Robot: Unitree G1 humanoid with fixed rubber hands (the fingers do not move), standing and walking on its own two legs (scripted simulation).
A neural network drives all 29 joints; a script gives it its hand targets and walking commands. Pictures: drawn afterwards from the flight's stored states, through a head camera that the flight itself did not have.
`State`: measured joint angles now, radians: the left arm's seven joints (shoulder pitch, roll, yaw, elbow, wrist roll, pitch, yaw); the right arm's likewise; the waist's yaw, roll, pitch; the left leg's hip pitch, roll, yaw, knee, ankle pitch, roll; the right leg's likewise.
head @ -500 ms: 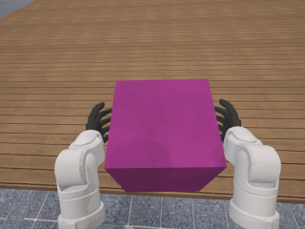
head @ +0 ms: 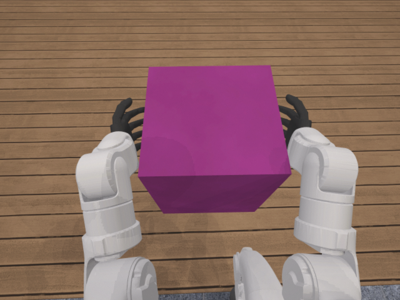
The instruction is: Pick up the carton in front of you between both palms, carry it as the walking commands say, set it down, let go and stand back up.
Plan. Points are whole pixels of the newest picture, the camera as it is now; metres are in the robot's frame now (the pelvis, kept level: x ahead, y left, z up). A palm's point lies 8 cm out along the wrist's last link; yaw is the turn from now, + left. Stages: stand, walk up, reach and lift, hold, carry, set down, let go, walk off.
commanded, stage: carry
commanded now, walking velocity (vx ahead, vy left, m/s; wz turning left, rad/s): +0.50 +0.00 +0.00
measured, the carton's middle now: (209, 149) +0.40 -0.01 +0.05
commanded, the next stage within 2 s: none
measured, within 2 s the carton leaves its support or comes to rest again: neither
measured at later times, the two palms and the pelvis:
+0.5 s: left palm out of the picture +0.72 +0.15 +0.23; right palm out of the picture +0.74 -0.15 +0.23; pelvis +0.36 -0.03 +0.06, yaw +1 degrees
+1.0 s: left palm out of the picture +1.03 +0.15 +0.17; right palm out of the picture +1.02 -0.15 +0.18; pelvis +0.68 +0.01 +0.07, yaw -1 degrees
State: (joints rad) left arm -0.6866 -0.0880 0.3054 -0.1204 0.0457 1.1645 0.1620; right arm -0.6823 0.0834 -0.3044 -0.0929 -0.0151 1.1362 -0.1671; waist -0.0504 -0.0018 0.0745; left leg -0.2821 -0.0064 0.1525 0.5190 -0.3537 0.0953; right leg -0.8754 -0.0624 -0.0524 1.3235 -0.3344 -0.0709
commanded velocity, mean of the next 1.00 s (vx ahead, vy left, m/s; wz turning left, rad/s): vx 0.50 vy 0.00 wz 0.00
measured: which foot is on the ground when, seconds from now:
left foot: down 0.00-0.18, up 0.20-0.62, down 0.64-1.00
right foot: up 0.00-0.14, down 0.16-0.64, up 0.66-1.00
